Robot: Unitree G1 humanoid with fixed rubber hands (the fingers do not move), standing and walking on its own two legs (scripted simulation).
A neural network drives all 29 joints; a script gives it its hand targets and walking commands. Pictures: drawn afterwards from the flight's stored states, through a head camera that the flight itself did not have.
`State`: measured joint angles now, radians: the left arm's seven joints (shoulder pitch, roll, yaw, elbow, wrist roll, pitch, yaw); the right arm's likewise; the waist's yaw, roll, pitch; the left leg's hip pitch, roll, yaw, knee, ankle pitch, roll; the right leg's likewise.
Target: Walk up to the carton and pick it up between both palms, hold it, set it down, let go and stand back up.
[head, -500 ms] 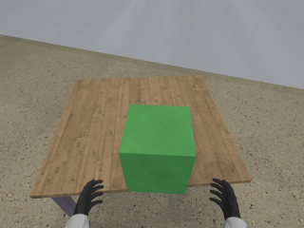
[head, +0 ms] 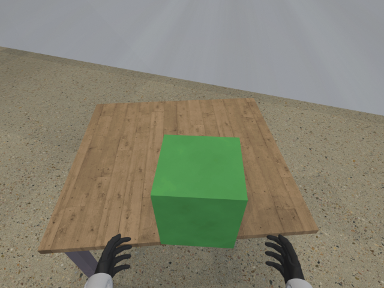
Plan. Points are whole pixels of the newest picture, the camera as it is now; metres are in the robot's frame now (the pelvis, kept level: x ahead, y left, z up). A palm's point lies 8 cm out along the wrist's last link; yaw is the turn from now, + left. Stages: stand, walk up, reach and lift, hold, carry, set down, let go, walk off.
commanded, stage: set down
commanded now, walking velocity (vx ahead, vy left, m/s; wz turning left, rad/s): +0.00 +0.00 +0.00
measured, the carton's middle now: (199, 192) +0.39 -0.02 -0.07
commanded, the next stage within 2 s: let go in 0.02 s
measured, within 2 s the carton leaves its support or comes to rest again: neither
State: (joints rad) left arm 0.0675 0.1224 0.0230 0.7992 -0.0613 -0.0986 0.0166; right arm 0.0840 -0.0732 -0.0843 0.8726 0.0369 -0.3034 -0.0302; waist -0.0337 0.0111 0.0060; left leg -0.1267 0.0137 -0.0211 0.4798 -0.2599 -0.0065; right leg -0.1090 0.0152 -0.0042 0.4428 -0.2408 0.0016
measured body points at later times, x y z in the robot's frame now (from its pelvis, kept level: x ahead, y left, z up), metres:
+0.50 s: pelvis +0.00 +0.00 +0.00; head -0.04 +0.00 +0.45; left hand +0.19 +0.21 -0.09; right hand +0.17 -0.21 -0.08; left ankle +0.01 +0.12 -0.74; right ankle +0.01 -0.12 -0.74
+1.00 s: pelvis +0.00 +0.00 +0.00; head -0.02 -0.01 +0.45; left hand +0.17 +0.26 -0.09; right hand +0.12 -0.28 -0.11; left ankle +0.01 +0.12 -0.74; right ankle +0.01 -0.12 -0.74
